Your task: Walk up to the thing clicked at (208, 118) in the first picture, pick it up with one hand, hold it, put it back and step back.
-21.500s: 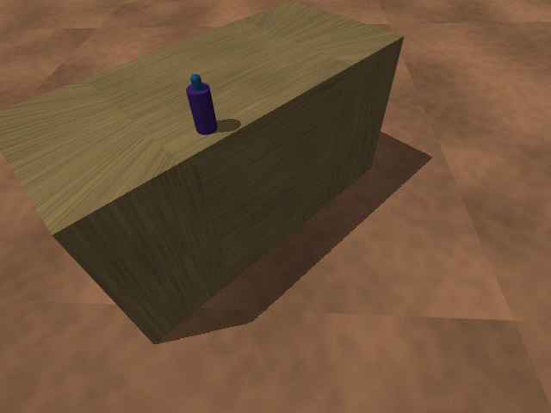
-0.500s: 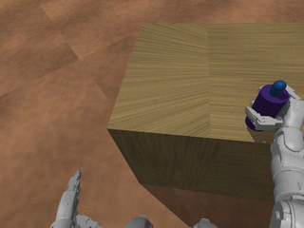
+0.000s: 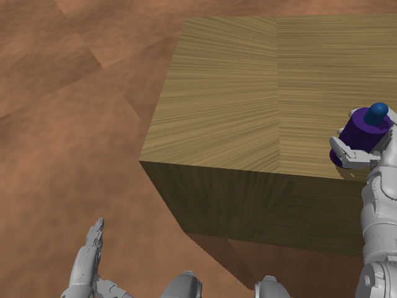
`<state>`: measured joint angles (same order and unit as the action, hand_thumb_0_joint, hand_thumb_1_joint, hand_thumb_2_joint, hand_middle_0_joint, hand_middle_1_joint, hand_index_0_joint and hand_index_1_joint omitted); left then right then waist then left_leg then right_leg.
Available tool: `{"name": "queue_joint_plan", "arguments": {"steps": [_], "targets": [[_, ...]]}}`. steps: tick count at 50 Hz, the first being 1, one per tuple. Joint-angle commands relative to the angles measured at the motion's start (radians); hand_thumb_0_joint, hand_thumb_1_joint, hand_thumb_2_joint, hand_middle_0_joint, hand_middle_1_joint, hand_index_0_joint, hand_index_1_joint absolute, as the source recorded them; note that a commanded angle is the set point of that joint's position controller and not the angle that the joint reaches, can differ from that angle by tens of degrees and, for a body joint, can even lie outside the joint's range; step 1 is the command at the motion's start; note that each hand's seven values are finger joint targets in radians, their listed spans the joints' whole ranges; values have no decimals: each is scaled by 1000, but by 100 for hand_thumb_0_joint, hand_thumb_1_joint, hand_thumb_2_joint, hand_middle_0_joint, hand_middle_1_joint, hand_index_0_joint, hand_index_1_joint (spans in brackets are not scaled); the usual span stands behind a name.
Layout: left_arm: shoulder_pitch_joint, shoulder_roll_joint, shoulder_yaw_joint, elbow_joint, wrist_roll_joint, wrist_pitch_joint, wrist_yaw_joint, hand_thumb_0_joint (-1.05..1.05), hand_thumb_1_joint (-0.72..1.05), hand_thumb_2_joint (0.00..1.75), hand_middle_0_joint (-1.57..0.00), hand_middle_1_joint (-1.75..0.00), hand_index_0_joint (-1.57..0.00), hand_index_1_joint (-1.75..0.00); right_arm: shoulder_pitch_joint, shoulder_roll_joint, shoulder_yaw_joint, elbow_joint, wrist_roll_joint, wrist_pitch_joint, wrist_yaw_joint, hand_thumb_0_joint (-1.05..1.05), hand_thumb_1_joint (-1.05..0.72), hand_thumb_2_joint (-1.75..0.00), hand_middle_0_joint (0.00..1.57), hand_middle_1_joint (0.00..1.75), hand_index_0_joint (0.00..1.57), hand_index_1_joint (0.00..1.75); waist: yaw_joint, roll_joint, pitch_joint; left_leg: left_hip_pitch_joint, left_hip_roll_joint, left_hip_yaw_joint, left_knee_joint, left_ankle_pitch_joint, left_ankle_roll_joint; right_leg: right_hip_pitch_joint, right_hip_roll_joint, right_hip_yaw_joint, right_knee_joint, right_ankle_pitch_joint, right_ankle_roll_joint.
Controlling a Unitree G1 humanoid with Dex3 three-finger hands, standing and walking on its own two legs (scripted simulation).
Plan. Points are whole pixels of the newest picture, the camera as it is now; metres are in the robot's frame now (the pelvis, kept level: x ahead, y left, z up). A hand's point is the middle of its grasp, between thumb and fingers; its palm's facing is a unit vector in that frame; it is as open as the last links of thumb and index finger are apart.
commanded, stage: loosen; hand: right
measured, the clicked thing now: (360, 134) +0.42 -0.24 +0.07
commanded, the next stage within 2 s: open in 0.14 s
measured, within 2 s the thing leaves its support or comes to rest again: neither
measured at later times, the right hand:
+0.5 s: hand (351, 144) +0.42 -0.23 +0.04, palm faces +0.27 +0.96 +0.01, open 11.6 cm
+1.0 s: hand (390, 116) +0.43 -0.27 +0.11, palm faces +0.33 +0.94 +0.00, open 17.3 cm
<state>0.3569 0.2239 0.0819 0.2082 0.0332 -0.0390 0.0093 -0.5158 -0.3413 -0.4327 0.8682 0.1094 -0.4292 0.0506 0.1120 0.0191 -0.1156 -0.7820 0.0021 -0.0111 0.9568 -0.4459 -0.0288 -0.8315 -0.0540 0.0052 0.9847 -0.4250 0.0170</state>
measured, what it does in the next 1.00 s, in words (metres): stands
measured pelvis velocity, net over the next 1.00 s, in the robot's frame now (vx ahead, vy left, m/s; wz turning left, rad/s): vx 0.01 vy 0.00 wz -0.01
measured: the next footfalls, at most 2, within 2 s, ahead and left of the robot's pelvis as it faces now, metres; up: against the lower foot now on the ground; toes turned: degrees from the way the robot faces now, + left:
none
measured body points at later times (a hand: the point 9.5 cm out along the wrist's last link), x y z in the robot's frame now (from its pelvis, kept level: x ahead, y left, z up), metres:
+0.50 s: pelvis +0.00 +0.01 -0.01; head +0.08 -0.02 +0.43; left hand +0.15 +0.28 -0.03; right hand +0.40 -0.28 +0.04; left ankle +0.01 +0.14 -0.68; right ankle +0.03 -0.13 -0.68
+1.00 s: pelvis +0.01 +0.00 +0.01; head +0.06 -0.02 +0.45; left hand +0.16 +0.28 -0.01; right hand +0.41 -0.32 +0.11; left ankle +0.01 +0.14 -0.68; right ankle +0.03 -0.13 -0.68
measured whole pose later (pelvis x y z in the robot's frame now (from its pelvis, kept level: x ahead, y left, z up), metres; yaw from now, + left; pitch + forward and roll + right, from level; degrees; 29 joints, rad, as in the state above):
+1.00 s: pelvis +0.01 +0.00 +0.01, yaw +0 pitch +13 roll +2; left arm 0.40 0.26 0.09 0.16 0.01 0.01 0.03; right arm -0.54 -0.41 -0.47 0.78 0.11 -0.33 0.06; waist 0.10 0.01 -0.13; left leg -0.70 0.00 0.00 0.93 -0.45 -0.03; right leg -0.76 -0.05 0.02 0.96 -0.43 0.02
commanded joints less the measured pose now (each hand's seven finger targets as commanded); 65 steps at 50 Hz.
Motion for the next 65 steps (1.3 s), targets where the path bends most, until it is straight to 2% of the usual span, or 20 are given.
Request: {"name": "queue_joint_plan", "arguments": {"steps": [1,4,12,19,20,27,29,35,37,41,48,50,52,54,58,59,60,61,62,65], "targets": [[13,187,105,-193,-4,-43,22,0,-56,7,-5,-4,-4,-5,-326,-235,-37,-185,5,-66,1,0,-29,-127,127,138,130,138,1,-78,-407,107,-29,29,-97,304,31,297,24,8,-99,288,-25],[-2,169,87,-238,-3,-35,18,0,-56,6,-5,-4,-4,-5,-305,-200,-18,-173,2,-61,10,0,-30,-124,126,136,129,136,3,-55,-391,110,-30,32,-89,295,31,263,24,9,-94,274,-26],[37,166,85,-229,-7,-17,15,0,-51,3,-6,-5,-6,-4,-271,-208,-21,-135,4,-44,35,0,8,-60,108,82,108,82,5,-47,-319,106,-23,15,-94,266,25,202,29,-3,-80,211,-33],[36,161,80,-268,-7,-17,14,0,-55,7,-5,-5,-5,-5,-369,-236,-35,-265,17,-54,34,0,47,-17,82,48,82,48,-2,-83,-414,108,-26,23,-74,272,30,254,28,4,-75,232,-27],[27,189,99,-277,-8,-18,18,0,-56,7,-5,-5,-5,-5,-369,-276,-53,-257,15,-55,30,0,50,-14,79,45,79,45,-6,-97,-422,113,-25,21,-77,265,31,258,30,2,-75,224,-26],[41,169,80,-262,-4,-14,23,0,-56,7,-5,-5,-4,-6,-364,-261,-44,-257,6,-62,10,0,55,-8,47,27,47,27,-2,-91,-387,105,-24,16,-84,264,30,245,31,-1,-73,214,-29],[44,169,83,-248,-2,-12,23,0,-55,6,-5,-5,-4,-5,-319,-207,-14,-211,7,-53,12,0,55,-8,41,24,41,24,3,-81,-349,91,-27,22,-80,248,33,230,30,0,-81,203,-25],[56,179,92,-270,0,-7,20,0,-56,7,-5,-5,-4,-6,-295,-199,-12,-209,7,-44,19,0,57,-3,20,11,20,11,7,-88,-379,90,-31,34,-68,275,33,264,25,9,-80,261,-20],[37,154,66,-290,-5,-9,18,0,-52,4,-6,-5,-6,-5,-363,-238,-28,-274,9,-52,15,0,55,-9,10,11,11,11,-1,-77,-417,125,-28,26,-72,314,28,268,28,3,-68,281,-27],[47,269,163,-324,-11,2,33,0,-53,4,-5,-5,-5,-5,-411,-367,-82,-348,1,-38,3,0,53,-3,7,5,7,5,1,-110,-503,199,-28,27,-90,359,25,357,31,4,-87,330,-23],[44,101,12,-133,-29,20,22,0,-52,4,-5,-5,-5,-4,-439,-357,-61,-298,5,41,10,0,57,-2,6,5,6,5,-41,-194,-289,171,-20,26,-152,305,36,334,33,-4,-154,309,-15],[-42,125,15,-116,-32,10,28,0,-52,3,-5,-5,-5,-4,-398,-319,-22,-193,7,87,40,0,58,-3,6,5,6,5,-31,-135,-238,178,-17,27,-175,277,33,302,30,-2,-178,248,-21],[-75,181,48,-127,-38,0,40,0,-52,3,-5,-5,-5,-4,-550,-453,-72,-286,4,112,61,0,59,-4,5,6,5,6,-27,-173,-346,219,-15,23,-187,297,33,368,25,2,-194,270,-19],[-99,211,56,-177,-50,-9,48,0,-53,3,-5,-5,-5,-4,-567,-469,-81,-216,20,154,94,0,55,-3,6,5,6,5,-15,-116,-406,268,-21,36,-209,320,28,426,24,9,-210,296,-20],[-20,185,15,-129,-70,-28,53,0,-56,7,-6,-5,-5,-6,-529,-456,-65,-115,42,216,155,0,49,-5,6,6,6,6,-8,-51,-377,291,-21,44,-241,348,21,454,28,7,-235,337,-28],[-23,163,5,-148,-72,-14,43,0,-54,6,-6,-5,-5,-6,-436,-623,-68,-64,-84,229,95,0,51,-4,7,6,6,6,-90,-26,-305,320,-12,38,-276,333,23,422,42,-25,-256,321,-25],[-10,171,14,-156,-76,-7,37,0,-53,5,-6,-5,-5,-5,-448,-557,-54,-81,-59,235,66,0,52,-4,6,6,6,6,-56,-27,-285,319,-17,35,-282,322,27,434,38,-25,-279,305,-22],[39,146,-5,-122,-78,-3,29,0,-53,5,-6,-5,-5,-5,-421,-490,-9,-48,-57,245,59,0,54,-4,6,6,6,6,-59,-21,-222,303,-20,46,-291,305,28,427,41,-27,-294,290,-24],[104,178,36,-73,-79,6,29,0,-53,4,-5,-4,-5,-5,-427,-533,-36,-85,-58,249,51,0,56,-4,6,6,6,6,-53,-38,-212,292,-15,47,-297,300,30,435,42,-28,-300,289,-24],[53,165,22,-70,-84,25,-2,0,-53,4,-5,-4,-5,-5,-385,-687,-105,-141,-96,273,14,0,57,-3,6,6,6,6,-114,-61,-221,348,-9,43,-302,348,31,412,51,-37,-305,346,-27]]}}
